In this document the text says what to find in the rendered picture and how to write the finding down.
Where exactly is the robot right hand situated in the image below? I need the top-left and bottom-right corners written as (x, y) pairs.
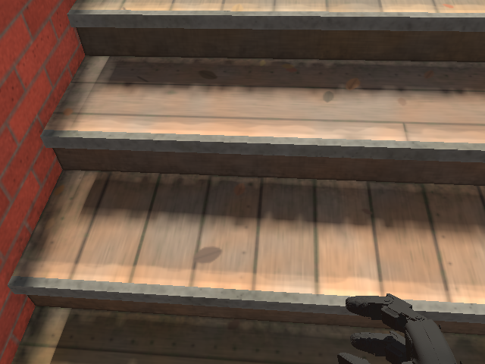
top-left (337, 293), bottom-right (462, 364)

